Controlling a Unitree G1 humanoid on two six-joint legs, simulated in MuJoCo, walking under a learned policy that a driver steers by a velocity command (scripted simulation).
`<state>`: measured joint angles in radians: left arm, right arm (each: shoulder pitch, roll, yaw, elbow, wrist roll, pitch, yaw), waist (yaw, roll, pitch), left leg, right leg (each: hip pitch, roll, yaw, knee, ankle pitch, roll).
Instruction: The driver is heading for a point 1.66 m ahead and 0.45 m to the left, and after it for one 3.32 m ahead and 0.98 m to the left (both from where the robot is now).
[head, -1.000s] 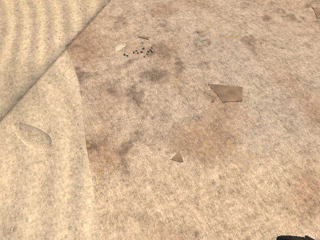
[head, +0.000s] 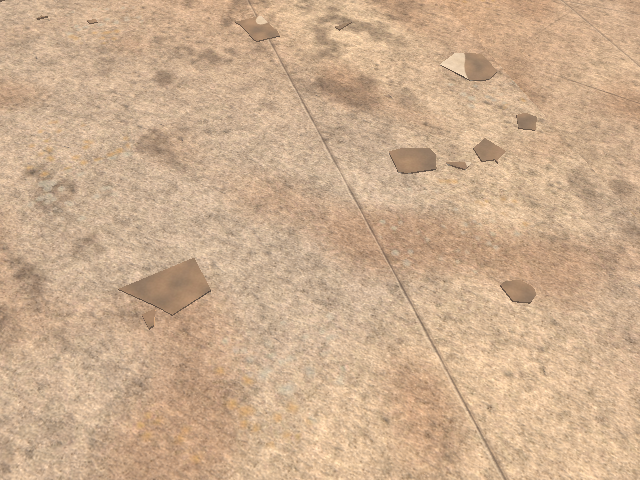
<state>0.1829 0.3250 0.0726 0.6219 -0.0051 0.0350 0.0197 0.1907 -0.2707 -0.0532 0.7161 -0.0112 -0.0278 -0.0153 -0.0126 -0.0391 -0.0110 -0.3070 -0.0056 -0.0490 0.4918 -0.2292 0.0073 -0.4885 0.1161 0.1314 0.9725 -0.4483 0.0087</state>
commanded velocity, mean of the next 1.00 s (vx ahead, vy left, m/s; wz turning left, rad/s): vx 0.41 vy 0.00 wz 0.37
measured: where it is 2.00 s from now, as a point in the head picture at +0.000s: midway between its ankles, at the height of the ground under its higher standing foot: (240, 469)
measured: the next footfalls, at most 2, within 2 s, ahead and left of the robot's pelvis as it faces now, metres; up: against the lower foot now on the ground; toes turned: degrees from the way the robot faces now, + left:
right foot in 0.24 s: +0.11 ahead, -0.14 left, +0.00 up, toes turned +4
left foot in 0.70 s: +0.39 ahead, +0.17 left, +0.00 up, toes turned +20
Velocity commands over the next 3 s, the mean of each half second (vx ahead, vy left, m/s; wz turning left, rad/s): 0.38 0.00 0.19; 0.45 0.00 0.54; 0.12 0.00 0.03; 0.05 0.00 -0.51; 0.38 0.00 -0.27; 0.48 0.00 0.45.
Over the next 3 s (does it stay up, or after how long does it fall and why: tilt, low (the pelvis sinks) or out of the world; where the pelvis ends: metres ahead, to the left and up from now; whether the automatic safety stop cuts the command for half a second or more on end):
stays up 1.06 0.17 -0.01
